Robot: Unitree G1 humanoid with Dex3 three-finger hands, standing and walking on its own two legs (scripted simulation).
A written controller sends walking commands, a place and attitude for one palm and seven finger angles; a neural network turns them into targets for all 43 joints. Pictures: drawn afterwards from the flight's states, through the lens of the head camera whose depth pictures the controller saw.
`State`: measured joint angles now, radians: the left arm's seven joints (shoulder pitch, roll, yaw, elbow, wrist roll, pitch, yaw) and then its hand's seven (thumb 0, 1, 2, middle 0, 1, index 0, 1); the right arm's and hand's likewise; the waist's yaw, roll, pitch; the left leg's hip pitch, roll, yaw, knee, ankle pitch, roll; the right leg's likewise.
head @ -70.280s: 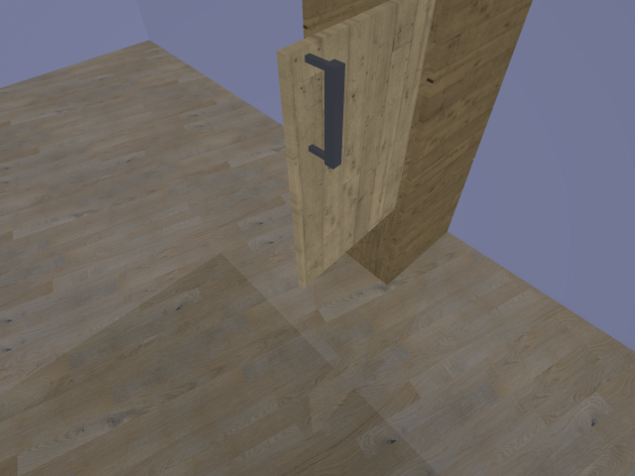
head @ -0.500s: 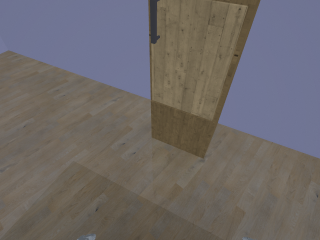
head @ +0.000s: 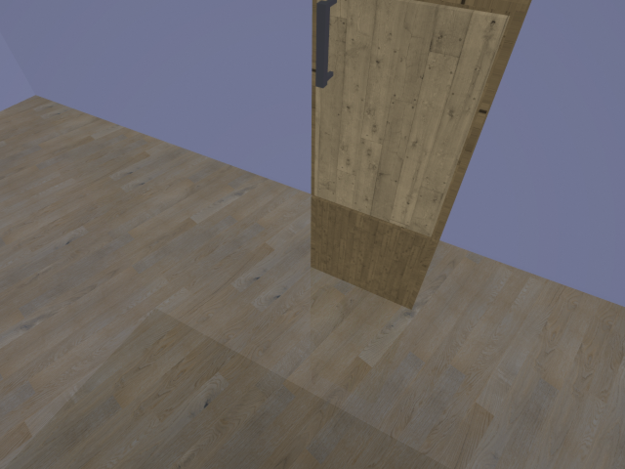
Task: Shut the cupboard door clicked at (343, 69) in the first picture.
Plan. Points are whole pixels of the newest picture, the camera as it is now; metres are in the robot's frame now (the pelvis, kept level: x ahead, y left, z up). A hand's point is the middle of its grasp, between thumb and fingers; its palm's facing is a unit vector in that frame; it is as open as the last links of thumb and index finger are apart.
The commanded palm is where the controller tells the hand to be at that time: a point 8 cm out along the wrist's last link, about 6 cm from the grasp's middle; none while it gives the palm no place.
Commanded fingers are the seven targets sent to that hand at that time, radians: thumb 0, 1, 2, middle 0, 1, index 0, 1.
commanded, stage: let the arm hang, fingers relaxed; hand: left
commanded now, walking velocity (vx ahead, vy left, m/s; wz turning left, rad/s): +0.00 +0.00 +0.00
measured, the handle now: (326, 43) +0.94 +0.03 +0.14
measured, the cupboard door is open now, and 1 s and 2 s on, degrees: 0 0 0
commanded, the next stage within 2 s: look to check the result in 0.36 s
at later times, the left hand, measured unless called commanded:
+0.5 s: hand out of the picture -0.03 +0.15 -0.18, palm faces +0.04 -0.99 -0.16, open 7.4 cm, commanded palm none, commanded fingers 0.00 0.90 0.90 -0.20 -0.30 -0.20 -0.30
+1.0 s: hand out of the picture -0.02 +0.14 -0.18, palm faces +0.04 -0.98 -0.18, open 7.4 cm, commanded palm none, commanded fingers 0.00 0.90 0.90 -0.20 -0.30 -0.20 -0.30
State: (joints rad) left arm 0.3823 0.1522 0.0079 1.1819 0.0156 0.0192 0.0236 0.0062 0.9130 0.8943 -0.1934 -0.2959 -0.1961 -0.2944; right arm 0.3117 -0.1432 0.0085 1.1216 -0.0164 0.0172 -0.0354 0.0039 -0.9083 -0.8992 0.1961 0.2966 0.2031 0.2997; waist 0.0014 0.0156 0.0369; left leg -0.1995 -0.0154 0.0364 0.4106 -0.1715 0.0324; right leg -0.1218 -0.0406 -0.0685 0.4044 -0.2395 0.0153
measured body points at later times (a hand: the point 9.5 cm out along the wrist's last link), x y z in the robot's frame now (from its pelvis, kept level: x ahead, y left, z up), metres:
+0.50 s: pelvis +0.00 -0.01 +0.00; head +0.00 -0.01 +0.45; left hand -0.03 +0.20 -0.16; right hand -0.03 -0.21 -0.17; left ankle +0.03 +0.10 -0.74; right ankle -0.01 -0.13 -0.74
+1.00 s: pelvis +0.01 -0.02 +0.00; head +0.01 -0.02 +0.45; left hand -0.02 +0.20 -0.16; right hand +0.00 -0.23 -0.16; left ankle +0.03 +0.10 -0.74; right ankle -0.01 -0.13 -0.74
